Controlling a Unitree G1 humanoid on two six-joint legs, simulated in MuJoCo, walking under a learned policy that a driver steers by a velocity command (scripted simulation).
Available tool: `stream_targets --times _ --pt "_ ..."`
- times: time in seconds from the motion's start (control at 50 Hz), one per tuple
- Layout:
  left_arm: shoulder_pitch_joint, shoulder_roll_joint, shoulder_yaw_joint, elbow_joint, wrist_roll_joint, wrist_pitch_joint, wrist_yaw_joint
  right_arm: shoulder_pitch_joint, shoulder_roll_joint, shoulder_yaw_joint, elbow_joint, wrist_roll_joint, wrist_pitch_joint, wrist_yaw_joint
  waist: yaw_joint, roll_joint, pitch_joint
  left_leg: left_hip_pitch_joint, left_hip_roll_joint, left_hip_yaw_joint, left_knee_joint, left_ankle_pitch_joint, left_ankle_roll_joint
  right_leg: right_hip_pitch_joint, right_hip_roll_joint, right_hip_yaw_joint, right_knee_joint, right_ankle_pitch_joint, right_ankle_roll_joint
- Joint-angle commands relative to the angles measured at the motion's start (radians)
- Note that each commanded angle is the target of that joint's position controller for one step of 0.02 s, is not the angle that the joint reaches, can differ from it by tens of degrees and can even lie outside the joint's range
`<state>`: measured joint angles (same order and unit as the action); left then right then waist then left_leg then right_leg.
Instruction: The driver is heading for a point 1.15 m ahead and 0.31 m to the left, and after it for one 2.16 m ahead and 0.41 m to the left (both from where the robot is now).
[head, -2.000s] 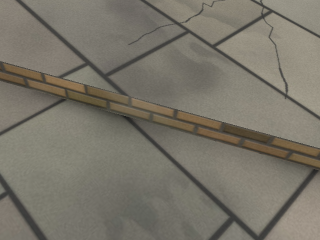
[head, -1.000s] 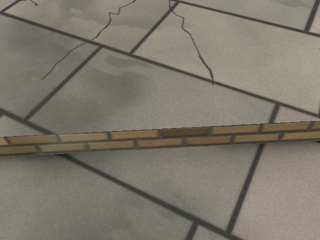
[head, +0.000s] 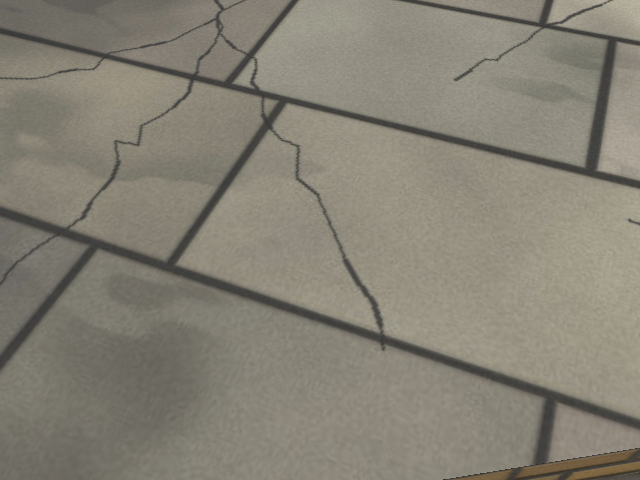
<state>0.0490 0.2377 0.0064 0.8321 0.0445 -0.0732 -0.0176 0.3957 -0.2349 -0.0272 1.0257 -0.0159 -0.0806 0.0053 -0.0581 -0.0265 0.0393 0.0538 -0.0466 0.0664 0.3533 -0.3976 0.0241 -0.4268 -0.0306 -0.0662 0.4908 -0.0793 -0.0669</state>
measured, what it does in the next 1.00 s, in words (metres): climbs, turning left: left foot 0.16 m higher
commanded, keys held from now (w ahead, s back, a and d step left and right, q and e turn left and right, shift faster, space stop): w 0.02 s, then w+q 0.72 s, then w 0.26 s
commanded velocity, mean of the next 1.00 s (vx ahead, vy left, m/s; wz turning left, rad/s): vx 0.50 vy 0.00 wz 0.38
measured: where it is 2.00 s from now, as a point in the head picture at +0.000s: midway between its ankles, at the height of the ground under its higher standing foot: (154, 209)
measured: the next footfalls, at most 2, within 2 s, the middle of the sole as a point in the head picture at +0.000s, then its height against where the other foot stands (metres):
left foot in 0.66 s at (239, 437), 0.16 m higher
right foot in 1.20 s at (229, 263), level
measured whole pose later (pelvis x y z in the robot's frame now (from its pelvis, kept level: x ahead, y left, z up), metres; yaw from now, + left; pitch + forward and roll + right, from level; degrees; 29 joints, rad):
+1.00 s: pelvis +0.55 +0.15 +0.16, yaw +25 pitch +4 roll -1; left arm 0.07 0.22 -0.02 0.65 0.03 -0.11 -0.06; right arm 0.46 -0.23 -0.02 1.00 -0.08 -0.15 0.07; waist -0.02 0.00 -0.06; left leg -0.23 -0.15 -0.02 0.56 -0.40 0.15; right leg -1.10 -0.05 0.12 1.44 0.02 -0.05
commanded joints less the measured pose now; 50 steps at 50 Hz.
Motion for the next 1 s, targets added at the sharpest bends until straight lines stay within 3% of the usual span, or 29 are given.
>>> stream_targets --times 0.02,0.04,0.06,0.08,0.12,0.26,0.3,0.38,0.46,0.52,0.56,0.58,0.6,0.62,0.64,0.66,0.68,0.7,0.72,0.74,0.76,0.78,0.8,0.82,0.84,0.86,0.92,0.96,1.0 --pt "0.424 0.290 0.085 0.061 0.033 -0.022 0.028 0.038 -0.036 0.010 -0.097 0.031 -0.010 -0.005 0.161 -0.199 -0.286 -0.469 0.035 0.030 0.671 0.290 0.030 0.681 -0.332 0.461 -0.107 0.064 -0.165" --pt "0.409 0.291 0.096 0.075 -0.004 -0.001 0.018 0.074 -0.099 -0.008 -0.063 0.014 0.001 -0.014 0.143 -0.199 -0.313 -0.588 -0.027 -0.059 0.825 -0.129 0.036 0.663 -0.392 0.633 -0.199 0.078 -0.214" --pt "0.302 0.210 0.077 0.049 -0.020 0.005 0.011 0.030 -0.125 -0.019 -0.056 -0.003 0.012 -0.014 0.101 -0.075 -0.186 -0.613 0.044 -0.122 0.866 -0.072 0.048 0.531 -0.344 0.491 -0.208 -0.048 -0.185" --pt "0.219 0.134 0.057 0.031 -0.023 0.002 0.009 -0.016 -0.102 -0.014 -0.059 -0.004 0.012 -0.006 0.081 -0.037 -0.094 -0.608 0.085 -0.123 0.831 0.007 0.047 0.404 -0.297 0.385 -0.262 -0.095 -0.156" --pt "0.187 0.083 0.040 0.040 -0.021 -0.012 0.018 -0.050 -0.085 -0.013 -0.060 -0.013 0.028 0.002 0.049 -0.055 -0.020 -0.556 0.127 -0.118 0.753 0.093 0.032 0.284 -0.225 0.230 -0.333 -0.023 -0.085" --pt "0.321 0.104 0.046 0.084 -0.011 -0.036 0.029 -0.160 -0.047 -0.022 -0.095 -0.023 0.071 0.020 0.061 -0.038 -0.044 -0.773 0.126 -0.072 0.972 0.189 -0.005 0.388 -0.251 0.060 -0.287 0.279 -0.107" --pt "0.419 0.096 0.050 0.114 0.000 -0.031 0.031 -0.200 -0.016 -0.025 -0.113 -0.022 0.089 0.005 0.086 -0.080 -0.045 -0.916 0.102 -0.031 1.252 0.119 0.003 0.442 -0.283 0.080 -0.279 0.145 -0.142" --pt "0.505 0.051 0.036 0.162 0.013 -0.029 0.034 -0.377 0.019 -0.022 -0.221 -0.015 0.098 -0.026 0.095 0.000 0.105 -1.361 0.106 -0.102 1.588 -0.040 0.043 0.525 -0.319 0.124 -0.331 -0.261 -0.134" --pt "0.548 0.062 0.028 0.202 0.017 -0.051 0.034 -0.541 0.067 0.006 -0.362 -0.027 0.103 -0.038 0.091 0.013 0.164 -1.548 0.080 -0.051 1.643 -0.154 0.074 0.535 -0.320 0.042 -0.345 -0.165 -0.093" --pt "0.559 0.046 0.007 0.248 -0.002 -0.046 0.033 -0.682 0.137 0.063 -0.505 -0.002 0.093 -0.044 0.061 -0.005 0.174 -1.605 0.115 -0.009 1.560 -0.250 0.128 0.517 -0.282 -0.065 -0.413 -0.067 -0.036" --pt "0.510 0.050 -0.003 0.224 -0.015 -0.027 0.047 -0.637 0.119 0.083 -0.532 -0.005 0.085 -0.016 0.040 0.033 0.139 -1.306 0.112 0.142 1.249 -0.166 0.119 0.365 -0.206 -0.180 -0.491 0.182 -0.067" --pt "0.465 0.054 -0.009 0.208 -0.045 -0.018 0.056 -0.571 0.134 0.088 -0.516 0.006 0.094 0.005 0.009 0.054 0.049 -0.971 0.100 0.155 1.077 -0.020 0.153 0.268 -0.200 -0.238 -0.495 0.588 -0.070" --pt "0.438 0.110 -0.002 0.158 -0.070 -0.024 0.061 -0.458 0.084 0.070 -0.487 0.006 0.097 0.012 -0.025 0.004 -0.065 -0.714 0.003 0.249 1.018 -0.028 0.156 0.259 -0.229 -0.243 -0.353 1.259 -0.095" --pt "0.402 0.219 0.029 0.132 -0.072 -0.026 0.061 -0.298 0.038 0.047 -0.449 -0.007 0.103 0.014 -0.107 -0.104 -0.192 -0.569 -0.045 0.237 0.979 -0.023 0.169 0.341 -0.269 -0.224 -0.135 1.626 -0.086" --pt "0.384 0.298 0.061 0.102 -0.088 -0.020 0.041 -0.107 -0.021 0.017 -0.402 -0.003 0.099 0.018 -0.168 -0.199 -0.356 -0.405 -0.103 0.181 0.868 -0.040 0.199 0.433 -0.275 -0.203 0.128 1.763 -0.085" --pt "0.395 0.314 0.074 0.066 -0.098 -0.018 0.025 -0.054 -0.092 -0.016 -0.389 -0.007 0.095 0.020 -0.197 -0.215 -0.433 -0.239 -0.098 -0.055 0.687 -0.091 0.247 0.358 -0.247 -0.177 0.461 1.524 -0.042" --pt "0.374 0.147 0.045 -0.020 -0.064 -0.033 -0.018 -0.131 -0.222 -0.055 -0.372 0.019 0.092 0.012 -0.090 0.129 -0.440 -0.042 0.195 -0.716 0.312 -0.075 0.364 -0.057 -0.008 -0.125 0.962 0.045 0.063" --pt "0.313 0.166 0.066 -0.078 -0.026 -0.047 -0.041 -0.118 -0.276 -0.092 -0.373 0.012 0.113 -0.006 -0.081 0.103 -0.526 0.022 0.261 -1.151 0.050 0.007 0.355 -0.216 0.094 0.128 1.241 -0.113 0.070" --pt "0.286 0.101 0.056 -0.123 -0.020 -0.042 -0.036 -0.167 -0.263 -0.094 -0.347 0.006 0.103 -0.003 -0.017 0.034 -0.428 -0.050 0.263 -1.061 0.029 -0.109 0.290 -0.288 0.038 0.188 1.307 -0.043 0.047" --pt "0.281 0.045 0.044 -0.127 -0.022 -0.032 -0.015 -0.165 -0.190 -0.079 -0.291 0.010 0.090 -0.001 0.025 -0.040 -0.261 -0.228 0.228 -0.954 0.044 -0.081 0.269 -0.303 0.026 0.149 1.359 -0.045 0.043" --pt "0.287 0.031 0.027 -0.108 0.038 -0.039 -0.055 -0.075 -0.080 -0.014 -0.197 -0.045 0.023 0.034 -0.025 -0.063 -0.045 -0.354 0.169 -0.709 0.120 -0.092 0.173 -0.506 0.086 0.382 1.466 0.007 -0.001" --pt "0.298 0.024 0.017 -0.121 0.051 -0.039 -0.059 -0.047 -0.060 -0.017 -0.119 -0.043 0.005 0.050 0.033 0.017 -0.063 -0.403 0.144 -0.653 0.141 -0.070 0.179 -0.541 0.078 0.348 1.516 0.029 -0.050" --pt "0.277 -0.015 -0.003 -0.148 0.044 -0.035 -0.059 -0.092 -0.020 0.004 -0.093 -0.055 -0.003 0.062 0.100 0.001 -0.069 -0.454 0.136 -0.590 0.157 -0.006 0.167 -0.603 0.069 0.356 1.548 0.045 -0.086" --pt "0.243 -0.019 -0.012 -0.171 0.020 -0.022 -0.051 -0.068 -0.012 0.013 -0.047 -0.097 -0.008 0.085 0.132 -0.040 -0.054 -0.474 0.131 -0.504 0.165 0.156 0.143 -0.687 0.081 0.381 1.528 0.087 -0.109" --pt "0.247 0.022 -0.007 -0.168 -0.017 -0.018 -0.045 -0.139 -0.031 0.006 -0.073 -0.102 -0.021 0.097 0.166 -0.030 -0.075 -0.528 0.138 -0.417 0.120 0.189 0.112 -0.653 0.046 0.329 1.428 0.076 -0.105" --pt "0.233 0.044 -0.005 -0.165 -0.015 -0.018 -0.030 -0.191 -0.035 0.009 -0.076 -0.088 -0.044 0.103 0.199 -0.010 -0.072 -0.574 0.095 -0.333 0.085 0.122 0.067 -0.629 0.005 0.281 1.354 0.106 -0.102" --pt "0.099 0.060 -0.007 -0.202 -0.006 -0.040 -0.030 -0.092 -0.072 -0.001 -0.089 -0.075 -0.090 0.079 0.142 0.045 -0.095 -0.633 -0.007 -0.192 0.048 0.282 -0.010 -0.487 -0.008 0.140 1.162 0.115 -0.043" --pt "-0.003 0.069 -0.001 -0.234 -0.020 -0.053 -0.037 0.033 -0.125 -0.014 -0.093 -0.069 -0.096 0.055 0.063 0.087 -0.105 -0.501 0.002 -0.195 0.031 0.498 -0.005 -0.475 0.013 0.088 0.971 0.092 0.030" --pt "-0.099 0.062 -0.003 -0.268 -0.013 -0.037 -0.039 0.100 -0.123 -0.017 -0.106 -0.050 -0.096 0.053 0.024 0.111 -0.097 -0.341 0.040 -0.239 0.003 0.611 0.026 -0.466 0.013 0.071 0.699 0.129 0.070"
